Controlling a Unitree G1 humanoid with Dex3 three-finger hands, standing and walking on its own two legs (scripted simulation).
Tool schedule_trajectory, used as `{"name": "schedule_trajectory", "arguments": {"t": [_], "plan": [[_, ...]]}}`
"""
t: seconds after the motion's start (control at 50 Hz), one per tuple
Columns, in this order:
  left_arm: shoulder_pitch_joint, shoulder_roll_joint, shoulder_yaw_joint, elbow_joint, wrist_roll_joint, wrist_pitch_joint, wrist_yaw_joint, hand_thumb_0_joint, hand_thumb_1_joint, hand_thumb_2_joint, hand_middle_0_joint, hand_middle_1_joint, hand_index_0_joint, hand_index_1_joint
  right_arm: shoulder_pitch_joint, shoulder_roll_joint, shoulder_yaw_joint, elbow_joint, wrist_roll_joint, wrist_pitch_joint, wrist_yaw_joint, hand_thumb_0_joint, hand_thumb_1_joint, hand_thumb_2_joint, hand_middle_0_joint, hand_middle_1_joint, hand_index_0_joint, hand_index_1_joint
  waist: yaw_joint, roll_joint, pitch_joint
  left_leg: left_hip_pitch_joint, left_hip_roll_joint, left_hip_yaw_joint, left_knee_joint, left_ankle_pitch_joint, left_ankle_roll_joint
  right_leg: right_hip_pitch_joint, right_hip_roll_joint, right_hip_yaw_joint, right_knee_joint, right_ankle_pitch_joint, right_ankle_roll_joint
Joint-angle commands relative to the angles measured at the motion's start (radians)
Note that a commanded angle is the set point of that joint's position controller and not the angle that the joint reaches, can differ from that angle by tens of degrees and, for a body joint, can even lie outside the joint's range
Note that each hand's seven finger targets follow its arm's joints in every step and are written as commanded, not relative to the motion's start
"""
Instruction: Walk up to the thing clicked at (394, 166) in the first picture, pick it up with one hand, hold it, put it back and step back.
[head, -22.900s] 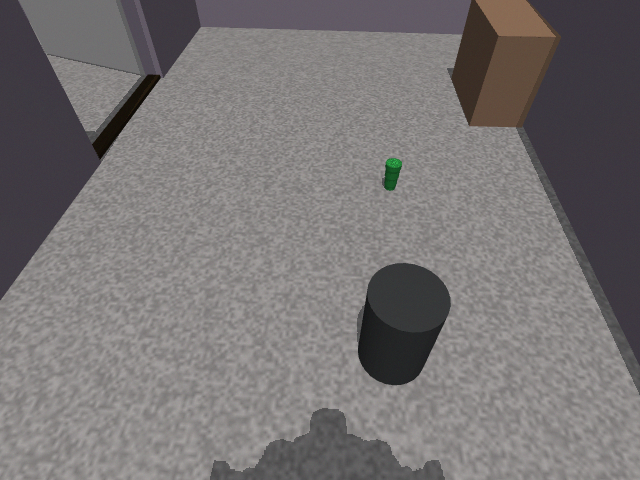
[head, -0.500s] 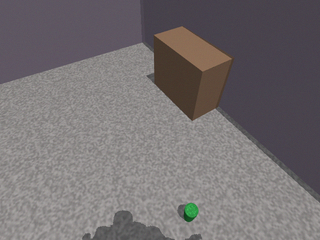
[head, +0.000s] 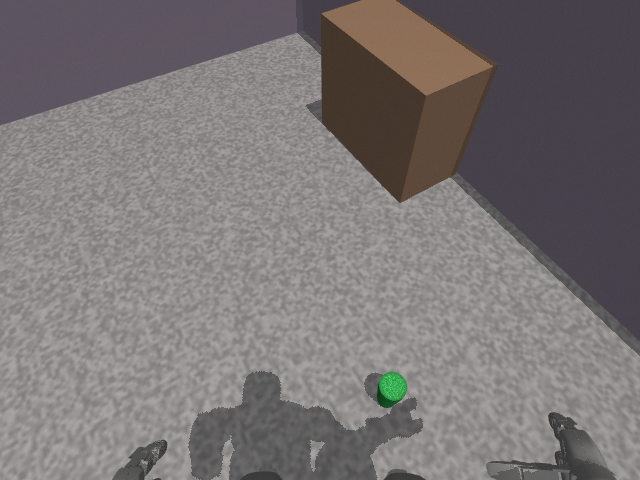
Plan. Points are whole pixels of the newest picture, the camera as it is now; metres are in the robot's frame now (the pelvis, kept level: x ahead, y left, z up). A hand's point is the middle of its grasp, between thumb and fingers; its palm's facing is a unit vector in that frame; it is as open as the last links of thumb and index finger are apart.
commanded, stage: go down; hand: right
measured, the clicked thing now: (389, 392) +0.38 -0.16 -0.68
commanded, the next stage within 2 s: none
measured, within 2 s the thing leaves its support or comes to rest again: neither
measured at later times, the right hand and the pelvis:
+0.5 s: hand out of the picture +0.14 -0.28 -0.17, palm faces +0.06 +0.95 -0.32, open 17.1 cm; pelvis +0.00 -0.01 -0.05, yaw -1 degrees
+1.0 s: hand (517, 425) +0.23 -0.30 -0.24, palm faces +0.07 +0.97 -0.23, open 17.3 cm; pelvis -0.04 +0.00 -0.16, yaw +0 degrees
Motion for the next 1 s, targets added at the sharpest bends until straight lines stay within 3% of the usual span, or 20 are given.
{"name": "schedule_trajectory", "arguments": {"t": [0.0,0.04,0.08,0.1,0.2,0.22,0.24,0.26,0.32,0.34,0.38,0.4,0.44,0.62,0.64,0.7,0.78,0.84,0.9,0.98], "plan": [[-0.024,0.176,0.070,-0.174,-0.001,-0.069,0.016,0.000,0.816,0.876,-0.200,-0.300,-0.200,-0.300,0.059,-0.184,-0.064,-0.173,0.009,-0.009,0.009,0.000,0.423,-0.112,0.076,0.107,0.071,0.111,-0.018,-0.029,-0.210,-0.008,-0.035,0.018,0.015,0.102,0.030,-0.003,0.032,-0.008,0.018,0.128,-0.022],[-0.010,0.171,0.076,-0.191,0.000,-0.081,0.023,0.000,0.808,0.874,-0.200,-0.300,-0.200,-0.300,0.058,-0.199,-0.075,-0.273,0.013,-0.011,0.018,0.000,0.466,-0.104,0.075,0.109,0.071,0.112,-0.011,-0.051,-0.277,-0.029,-0.030,0.014,0.060,0.128,0.028,-0.004,0.029,-0.003,0.061,0.150,-0.022],[-0.010,0.161,0.072,-0.202,0.002,-0.096,0.028,0.000,0.811,0.875,-0.200,-0.300,-0.200,-0.300,0.009,-0.179,-0.053,-0.380,0.020,-0.017,0.024,0.000,0.521,-0.093,0.084,0.108,0.076,0.115,0.005,-0.037,-0.283,-0.072,-0.030,0.014,0.097,0.121,0.025,-0.033,0.024,0.006,0.098,0.139,-0.024],[-0.009,0.160,0.073,-0.205,0.004,-0.103,0.032,0.000,0.803,0.873,-0.200,-0.300,-0.200,-0.300,0.044,-0.197,-0.078,-0.398,0.018,-0.015,0.020,0.000,0.520,-0.089,0.086,0.100,0.074,0.110,-0.005,-0.064,-0.297,-0.083,-0.026,0.011,0.116,0.112,0.026,-0.042,0.025,0.004,0.116,0.131,-0.023],[-0.015,0.161,0.068,-0.246,0.002,-0.119,0.053,0.000,0.816,0.876,-0.200,-0.300,-0.200,-0.300,0.181,-0.208,-0.094,-0.505,0.019,0.037,0.017,0.000,0.516,-0.104,0.081,0.100,0.069,0.110,-0.005,-0.065,-0.297,-0.123,-0.026,0.006,0.144,0.084,0.024,-0.080,0.024,0.006,0.154,0.101,-0.026],[-0.013,0.159,0.066,-0.242,0.003,-0.119,0.057,0.000,0.806,0.873,-0.200,-0.300,-0.200,-0.300,0.213,-0.231,-0.117,-0.513,0.020,0.051,0.016,0.000,0.514,-0.101,0.082,0.097,0.071,0.106,-0.008,-0.072,-0.297,-0.126,-0.027,0.007,0.150,0.092,0.023,-0.086,0.024,0.005,0.166,0.110,-0.026],[-0.015,0.161,0.066,-0.254,0.003,-0.122,0.061,0.000,0.812,0.875,-0.200,-0.300,-0.200,-0.300,0.217,-0.205,-0.090,-0.539,0.021,0.063,0.019,0.000,0.509,-0.103,0.081,0.092,0.068,0.103,0.003,-0.069,-0.294,-0.132,-0.027,0.009,0.157,0.092,0.022,-0.093,0.023,0.010,0.172,0.109,-0.025],[-0.017,0.164,0.067,-0.257,0.005,-0.125,0.062,0.000,0.815,0.876,-0.200,-0.300,-0.200,-0.300,0.244,-0.207,-0.105,-0.549,0.027,0.076,0.019,0.000,0.524,-0.087,0.082,0.084,0.069,0.094,0.000,-0.066,-0.303,-0.133,-0.029,0.014,0.172,0.098,0.023,-0.098,0.020,0.015,0.178,0.123,-0.023],[-0.023,0.148,0.056,-0.274,0.006,-0.134,0.074,0.000,0.814,0.875,-0.200,-0.300,-0.200,-0.300,0.239,-0.185,-0.089,-0.607,0.030,0.113,0.023,0.000,0.509,-0.094,0.081,0.086,0.069,0.096,0.011,-0.070,-0.292,-0.159,-0.025,0.014,0.188,0.115,0.021,-0.117,0.019,0.017,0.210,0.137,-0.026],[-0.018,0.153,0.057,-0.269,0.008,-0.137,0.074,0.000,0.817,0.876,-0.200,-0.300,-0.200,-0.300,0.263,-0.204,-0.111,-0.583,0.033,0.124,0.021,0.000,0.501,-0.092,0.079,0.081,0.069,0.090,0.011,-0.060,-0.272,-0.175,-0.026,0.018,0.198,0.098,0.020,-0.146,0.018,0.021,0.217,0.124,-0.026],[-0.018,0.146,0.055,-0.285,0.010,-0.145,0.077,0.000,0.807,0.874,-0.200,-0.300,-0.200,-0.300,0.275,-0.177,-0.093,-0.613,0.037,0.132,0.029,0.000,0.519,-0.094,0.078,0.086,0.068,0.095,0.017,-0.085,-0.276,-0.207,-0.028,0.020,0.218,0.084,0.023,-0.151,0.015,0.023,0.229,0.118,-0.023],[-0.010,0.141,0.052,-0.285,0.012,-0.147,0.078,0.000,0.809,0.874,-0.200,-0.300,-0.200,-0.300,0.285,-0.193,-0.115,-0.630,0.039,0.133,0.030,0.000,0.516,-0.100,0.081,0.085,0.069,0.095,0.007,-0.085,-0.286,-0.206,-0.028,0.023,0.226,0.082,0.024,-0.159,0.013,0.027,0.235,0.120,-0.023],[-0.018,0.142,0.055,-0.302,0.014,-0.155,0.081,0.000,0.801,0.873,-0.200,-0.300,-0.200,-0.300,0.301,-0.172,-0.092,-0.655,0.047,0.134,0.041,0.000,0.525,-0.100,0.081,0.095,0.071,0.104,0.018,-0.078,-0.286,-0.234,-0.031,0.024,0.240,0.072,0.022,-0.180,0.014,0.027,0.251,0.103,-0.024],[-0.016,0.139,0.057,-0.323,0.020,-0.180,0.074,0.000,0.832,0.881,-0.200,-0.300,-0.200,-0.300,0.364,-0.206,-0.159,-0.711,0.070,0.096,0.058,0.000,0.499,-0.092,0.077,0.090,0.071,0.094,-0.001,-0.096,-0.345,-0.293,-0.032,0.026,0.334,0.088,0.027,-0.243,0.012,0.038,0.326,0.142,-0.021],[-0.014,0.135,0.054,-0.326,0.020,-0.181,0.074,0.000,0.832,0.880,-0.200,-0.300,-0.200,-0.300,0.347,-0.205,-0.150,-0.723,0.069,0.089,0.060,0.000,0.480,-0.087,0.074,0.083,0.069,0.085,0.004,-0.096,-0.346,-0.301,-0.030,0.021,0.336,0.083,0.026,-0.256,0.014,0.034,0.340,0.122,-0.024],[-0.025,0.146,0.055,-0.313,0.022,-0.191,0.073,0.000,0.863,0.887,-0.200,-0.300,-0.200,-0.300,0.233,-0.228,-0.184,-0.665,0.080,0.047,0.067,0.000,0.476,-0.084,0.072,0.084,0.073,0.081,0.023,-0.072,-0.298,-0.392,-0.025,0.013,0.371,0.001,0.025,-0.356,0.015,0.034,0.388,0.017,-0.032],[-0.027,0.156,0.058,-0.281,0.025,-0.221,0.068,0.000,0.894,0.893,-0.200,-0.300,-0.200,-0.300,0.033,-0.266,-0.218,-0.539,0.116,-0.085,0.129,0.000,0.554,-0.066,0.075,0.090,0.082,0.082,0.044,-0.038,-0.318,-0.527,-0.016,-0.010,0.468,-0.101,0.022,-0.512,0.022,0.025,0.516,-0.107,-0.045],[-0.027,0.171,0.062,-0.276,0.029,-0.242,0.064,0.000,0.907,0.896,-0.200,-0.299,-0.200,-0.299,-0.071,-0.303,-0.226,-0.573,0.135,-0.205,0.199,0.000,0.533,-0.048,0.074,0.060,0.075,0.055,0.029,-0.110,-0.469,-0.602,-0.012,-0.023,0.568,-0.105,0.029,-0.524,0.022,0.036,0.581,-0.102,-0.038],[-0.027,0.198,0.060,-0.254,0.028,-0.231,0.062,0.000,0.872,0.889,-0.200,-0.299,-0.200,-0.299,-0.059,-0.379,-0.294,-0.464,0.151,-0.263,0.238,0.000,0.559,-0.013,0.069,0.023,0.066,0.021,0.000,-0.107,-0.494,-0.667,-0.009,-0.031,0.633,-0.143,0.032,-0.589,0.018,0.057,0.627,-0.120,-0.029],[-0.039,0.215,0.053,-0.253,0.024,-0.205,0.049,0.000,0.861,0.888,-0.200,-0.299,-0.200,-0.299,-0.073,-0.419,-0.368,-0.310,0.168,-0.304,0.271,0.000,0.496,-0.036,0.054,0.025,0.050,0.023,-0.039,-0.095,-0.560,-0.718,-0.012,-0.021,0.717,-0.125,0.037,-0.681,0.022,0.063,0.702,-0.090,-0.028]]}}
